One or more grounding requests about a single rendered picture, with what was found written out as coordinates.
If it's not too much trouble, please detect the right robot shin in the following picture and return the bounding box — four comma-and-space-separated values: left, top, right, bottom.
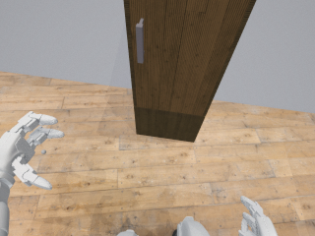
182, 216, 194, 222

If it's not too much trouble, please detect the right robot hand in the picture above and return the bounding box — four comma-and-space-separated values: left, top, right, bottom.
238, 196, 279, 236

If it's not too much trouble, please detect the handle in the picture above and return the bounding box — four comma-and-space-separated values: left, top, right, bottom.
135, 18, 145, 64

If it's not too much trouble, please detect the robot right thigh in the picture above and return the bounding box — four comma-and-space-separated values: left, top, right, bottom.
176, 220, 211, 236

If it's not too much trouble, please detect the robot left forearm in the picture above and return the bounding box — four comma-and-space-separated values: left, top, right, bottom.
0, 169, 16, 236

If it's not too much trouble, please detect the left robot hand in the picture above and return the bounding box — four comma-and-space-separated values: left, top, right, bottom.
0, 111, 65, 191

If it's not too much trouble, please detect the cupboard door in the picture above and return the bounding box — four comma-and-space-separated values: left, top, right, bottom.
128, 0, 251, 116

